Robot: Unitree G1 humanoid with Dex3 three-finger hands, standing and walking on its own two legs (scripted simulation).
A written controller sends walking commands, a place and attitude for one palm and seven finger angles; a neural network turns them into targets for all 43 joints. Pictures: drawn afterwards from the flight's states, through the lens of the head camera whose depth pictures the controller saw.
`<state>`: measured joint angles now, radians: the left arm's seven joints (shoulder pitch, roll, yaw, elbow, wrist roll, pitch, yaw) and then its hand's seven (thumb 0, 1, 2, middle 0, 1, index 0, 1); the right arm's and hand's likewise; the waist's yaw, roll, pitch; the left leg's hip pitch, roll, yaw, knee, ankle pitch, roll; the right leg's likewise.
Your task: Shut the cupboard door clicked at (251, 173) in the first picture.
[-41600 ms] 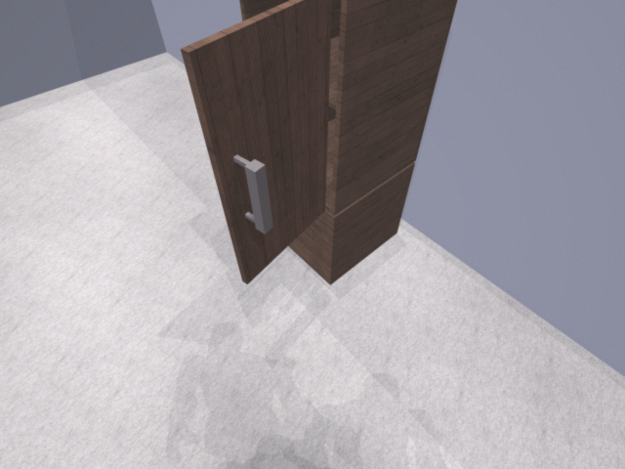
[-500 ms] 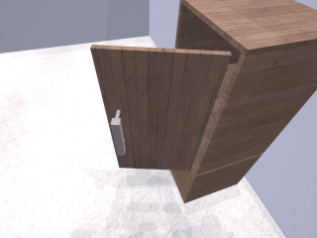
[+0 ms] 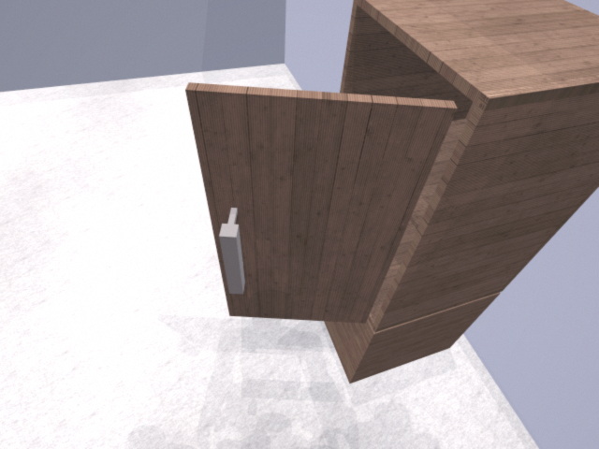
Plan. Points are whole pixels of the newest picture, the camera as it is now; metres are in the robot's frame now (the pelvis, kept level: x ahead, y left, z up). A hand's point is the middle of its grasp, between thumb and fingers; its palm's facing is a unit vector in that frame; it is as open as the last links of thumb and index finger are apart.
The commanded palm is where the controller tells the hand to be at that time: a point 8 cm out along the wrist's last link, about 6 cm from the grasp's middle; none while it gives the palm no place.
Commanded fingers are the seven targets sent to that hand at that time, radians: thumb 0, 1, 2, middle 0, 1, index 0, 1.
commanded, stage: look again from close up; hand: left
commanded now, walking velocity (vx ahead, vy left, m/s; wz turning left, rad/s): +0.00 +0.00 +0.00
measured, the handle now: (235, 252) +0.44 +0.14 -0.05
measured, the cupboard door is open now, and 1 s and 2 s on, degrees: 69 69 69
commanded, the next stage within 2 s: raise the hand and make a fist in 0.24 s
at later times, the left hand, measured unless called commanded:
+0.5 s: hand (160, 432) +0.15 +0.19 -0.06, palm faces +0.23 -0.96 -0.15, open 7.2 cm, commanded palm +0.09 +0.22 -0.07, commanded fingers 0.00 0.90 0.90 -0.35 -0.46 -0.35 -0.46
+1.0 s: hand (194, 427) +0.16 +0.15 -0.06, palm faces +0.02 -1.00 -0.05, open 5.0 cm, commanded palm +0.13 +0.21 -0.06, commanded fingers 0.00 0.90 0.90 -0.81 -0.96 -0.81 -0.96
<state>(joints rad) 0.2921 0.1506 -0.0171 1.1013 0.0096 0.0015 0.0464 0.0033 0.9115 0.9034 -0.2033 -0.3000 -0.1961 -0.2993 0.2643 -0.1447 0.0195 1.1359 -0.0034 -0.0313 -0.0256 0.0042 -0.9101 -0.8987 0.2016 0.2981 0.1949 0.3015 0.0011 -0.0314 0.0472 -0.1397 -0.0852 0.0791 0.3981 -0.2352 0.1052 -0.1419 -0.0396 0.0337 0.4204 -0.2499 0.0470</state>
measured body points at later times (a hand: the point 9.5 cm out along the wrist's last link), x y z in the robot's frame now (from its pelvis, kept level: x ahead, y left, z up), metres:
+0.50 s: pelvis -0.01 +0.00 -0.01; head -0.01 +0.00 +0.44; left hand +0.14 +0.24 -0.04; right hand +0.05 -0.24 -0.13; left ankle -0.01 +0.05 -0.74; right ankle +0.02 -0.12 -0.73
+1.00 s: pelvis -0.02 -0.05 -0.12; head +0.05 -0.04 +0.32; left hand +0.15 +0.20 -0.06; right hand +0.23 -0.23 -0.18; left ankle -0.01 +0.05 -0.74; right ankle +0.03 -0.11 -0.74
